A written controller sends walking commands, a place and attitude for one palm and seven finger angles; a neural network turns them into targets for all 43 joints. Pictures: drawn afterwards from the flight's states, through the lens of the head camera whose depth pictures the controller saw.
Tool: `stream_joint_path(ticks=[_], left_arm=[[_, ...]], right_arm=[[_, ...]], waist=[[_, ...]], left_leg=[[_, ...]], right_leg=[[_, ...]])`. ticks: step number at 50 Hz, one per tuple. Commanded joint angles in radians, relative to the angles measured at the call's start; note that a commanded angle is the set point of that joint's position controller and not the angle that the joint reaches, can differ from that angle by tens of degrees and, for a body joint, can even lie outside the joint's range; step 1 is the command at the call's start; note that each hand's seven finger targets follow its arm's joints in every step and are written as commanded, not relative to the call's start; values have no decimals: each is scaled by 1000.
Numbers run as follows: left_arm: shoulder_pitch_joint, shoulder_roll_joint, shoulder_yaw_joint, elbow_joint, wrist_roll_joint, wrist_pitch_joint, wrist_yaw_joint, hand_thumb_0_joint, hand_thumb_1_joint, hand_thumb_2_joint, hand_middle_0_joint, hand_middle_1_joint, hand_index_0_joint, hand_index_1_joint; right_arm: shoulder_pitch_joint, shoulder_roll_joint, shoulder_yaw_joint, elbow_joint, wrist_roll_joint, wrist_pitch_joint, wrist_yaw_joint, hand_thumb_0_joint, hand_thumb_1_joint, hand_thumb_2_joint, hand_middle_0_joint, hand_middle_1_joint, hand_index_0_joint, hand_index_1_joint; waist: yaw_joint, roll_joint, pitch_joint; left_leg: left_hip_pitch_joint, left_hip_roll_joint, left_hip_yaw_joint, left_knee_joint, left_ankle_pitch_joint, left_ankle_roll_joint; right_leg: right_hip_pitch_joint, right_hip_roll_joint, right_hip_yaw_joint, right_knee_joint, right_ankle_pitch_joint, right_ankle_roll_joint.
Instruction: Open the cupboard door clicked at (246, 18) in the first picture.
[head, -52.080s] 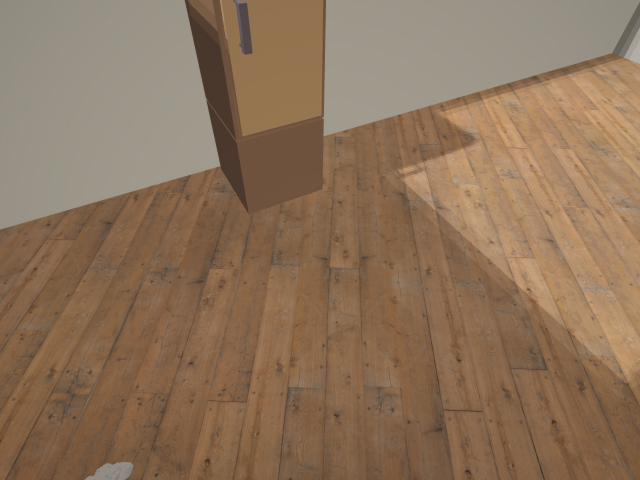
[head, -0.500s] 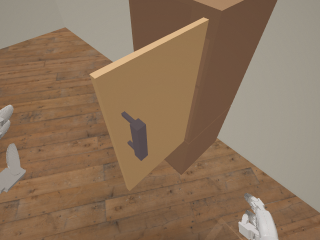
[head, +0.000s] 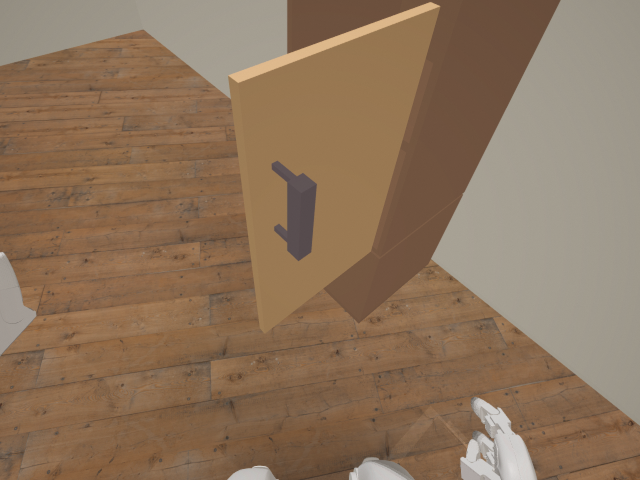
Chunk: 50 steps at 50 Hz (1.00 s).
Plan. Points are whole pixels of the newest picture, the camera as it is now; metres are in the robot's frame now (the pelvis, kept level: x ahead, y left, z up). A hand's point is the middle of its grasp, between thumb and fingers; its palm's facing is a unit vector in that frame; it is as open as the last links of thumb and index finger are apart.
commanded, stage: step back with the hand held close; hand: left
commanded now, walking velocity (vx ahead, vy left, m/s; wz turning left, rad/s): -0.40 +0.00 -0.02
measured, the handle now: (290, 211) +0.45 +0.07 +0.06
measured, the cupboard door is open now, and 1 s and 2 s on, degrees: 91 91 91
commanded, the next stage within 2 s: stop stepping back and stand still in 0.14 s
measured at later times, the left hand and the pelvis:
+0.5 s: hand (40, 460) +0.12 +0.21 +0.17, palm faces +0.32 -0.80 -0.51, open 7.4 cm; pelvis -0.10 -0.04 +0.01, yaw -4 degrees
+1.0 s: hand out of the picture +0.04 +0.22 +0.16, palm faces +0.40 -0.81 -0.42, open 7.4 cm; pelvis -0.17 -0.03 +0.00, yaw -2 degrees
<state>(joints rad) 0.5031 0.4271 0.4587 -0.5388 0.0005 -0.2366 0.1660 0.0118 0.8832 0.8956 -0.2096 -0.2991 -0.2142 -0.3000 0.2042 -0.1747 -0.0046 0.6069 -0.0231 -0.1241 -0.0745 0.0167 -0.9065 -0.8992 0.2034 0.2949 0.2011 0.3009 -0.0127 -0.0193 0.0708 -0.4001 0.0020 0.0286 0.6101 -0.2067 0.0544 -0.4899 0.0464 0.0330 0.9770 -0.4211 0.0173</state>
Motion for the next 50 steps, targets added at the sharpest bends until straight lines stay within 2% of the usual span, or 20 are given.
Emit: stream_joint_path(ticks=[1,8,11,13,14,15,17,22,25,28,30,33,35,37,38,42,44,47,49,50], left_arm=[[25,121,99,-215,-32,-55,24,0,900,900,-200,-300,-200,-300],[-7,139,57,-232,-52,-2,15,0,900,900,-200,-300,-200,-300],[42,229,133,-258,-59,-15,2,0,900,900,-200,-300,-200,-300],[54,297,182,-245,-64,-33,1,0,900,900,-200,-300,-200,-300],[62,280,187,-220,-59,-35,7,0,900,900,-200,-300,-200,-300],[98,217,142,-195,-54,-23,-1,0,900,900,-200,-300,-200,-300],[128,221,165,-193,-44,-5,4,0,900,900,-200,-300,-200,-300],[92,166,107,-141,-47,3,23,0,900,900,-200,-300,-200,-300],[88,169,94,-183,-45,-7,28,0,900,900,-200,-300,-200,-300],[78,204,105,-240,-29,-19,24,0,900,900,-200,-300,-200,-300],[54,187,85,-250,-24,-22,14,0,900,900,-200,-300,-200,-300],[50,178,98,-178,-27,-20,18,0,900,900,-200,-300,-200,-300],[29,174,99,-114,-28,-20,14,0,900,900,-200,-300,-200,-300],[25,176,93,-73,-28,-19,7,0,900,900,-200,-300,-200,-300],[1,162,80,-55,-32,-26,3,0,900,900,-200,-300,-200,-300],[-79,148,49,-34,-21,-41,-10,0,900,900,-200,-300,-200,-300],[-79,137,30,-49,-13,-39,-2,0,900,900,-200,-300,-200,-300],[-79,156,42,-161,-15,-42,14,0,900,900,-200,-300,-200,-300],[-84,167,64,-250,-15,-56,23,0,900,900,-200,-300,-200,-300],[-86,183,80,-262,-11,-58,28,0,900,900,-200,-300,-200,-300]], right_arm=[[-66,-151,-67,-125,11,-86,5,0,-900,-900,200,300,200,300],[-101,-165,-48,-113,4,-80,19,0,-900,-900,200,300,200,300],[-127,-146,-43,-139,10,-47,18,0,-900,-900,200,300,200,300],[-147,-122,-32,-153,23,-27,11,0,-900,-900,200,300,200,300],[-123,-121,-24,-143,14,-25,13,0,-900,-900,200,300,200,300],[-104,-125,-29,-137,35,-25,14,0,-900,-900,200,300,200,300],[-125,-103,-14,-166,34,-15,4,0,-900,-900,200,300,200,300],[-78,-146,-22,-142,27,-24,-12,0,-900,-900,200,300,200,300],[-52,-187,-47,-161,34,-33,-12,0,-900,-900,200,300,200,300],[-34,-179,-40,-154,19,-43,3,0,-900,-900,200,300,200,300],[-52,-178,-37,-147,12,-52,10,0,-900,-900,200,300,200,300],[-66,-179,-30,-134,16,-55,2,0,-900,-900,200,300,200,300],[-79,-174,-37,-137,17,-42,-1,0,-900,-900,200,300,200,300],[-67,-162,-53,-130,18,-19,2,0,-900,-900,200,300,200,300],[-67,-169,-58,-117,19,-14,1,0,-900,-900,200,300,200,300],[-57,-140,-29,-107,10,-15,-1,0,-900,-900,200,300,200,300],[-74,-133,-24,-108,10,-29,-15,0,-900,-900,200,300,200,300],[-48,-143,-24,-113,0,-61,-31,0,-900,-900,200,300,200,300],[-51,-172,-34,-138,0,-70,-26,0,-900,-900,200,300,200,300],[-47,-159,-30,-138,6,-74,-18,0,-900,-900,200,300,200,300]], waist=[[18,149,-207],[18,262,-217],[30,95,-224],[48,-182,-193],[46,-143,-180],[29,-145,-228],[11,-134,-271],[-6,-74,-209],[5,92,-268],[-4,257,-255],[2,257,-175],[8,158,-99],[3,64,-52],[8,-183,-33],[11,-170,-7],[-13,-83,-59],[7,-99,-75],[1,51,-126],[16,281,-140],[20,277,-153]], left_leg=[[213,287,-221,-286,277,95],[191,239,-158,-410,76,38],[185,126,-56,-249,11,-34],[78,-15,29,222,-190,-90],[-54,-20,-18,392,-249,-84],[-109,-20,-42,428,-230,-74],[-137,8,5,275,-159,-76],[87,5,33,-105,-38,-38],[294,138,-90,-216,384,21],[406,181,-161,-163,759,22],[268,199,-182,-253,494,15],[39,199,-164,-290,39,48],[-81,107,-96,-211,-259,10],[-114,-7,-5,226,-266,-40],[-127,1,-26,422,-250,-46],[-18,70,-22,271,-130,-38],[91,53,23,88,-154,-22],[253,25,40,-199,-122,-11],[282,215,-253,-304,-93,64],[279,279,-305,-313,46,90]], right_leg=[[39,-28,-17,-1,-65,6],[256,5,-102,-407,-28,-11],[296,-86,-40,-706,252,-53],[137,-382,244,-778,418,-160],[163,-427,222,-742,560,-190],[304,-356,102,-626,854,-137],[452,-315,65,-529,1009,-124],[381,-299,81,-518,801,-93],[312,-147,13,-386,550,-4],[152,-73,-91,-330,172,-12],[192,-53,-105,-303,3,-15],[334,-66,-99,-425,59,-18],[365,-117,25,-577,30,-63],[209,-360,440,-825,-373,-193],[137,-408,470,-868,-361,-214],[107,-322,167,-776,-105,-164],[107,-293,126,-751,-109,-152],[155,-216,78,-631,-80,-106],[108,-82,-22,-360,73,-36],[98,-57,-79,-283,64,-12]])
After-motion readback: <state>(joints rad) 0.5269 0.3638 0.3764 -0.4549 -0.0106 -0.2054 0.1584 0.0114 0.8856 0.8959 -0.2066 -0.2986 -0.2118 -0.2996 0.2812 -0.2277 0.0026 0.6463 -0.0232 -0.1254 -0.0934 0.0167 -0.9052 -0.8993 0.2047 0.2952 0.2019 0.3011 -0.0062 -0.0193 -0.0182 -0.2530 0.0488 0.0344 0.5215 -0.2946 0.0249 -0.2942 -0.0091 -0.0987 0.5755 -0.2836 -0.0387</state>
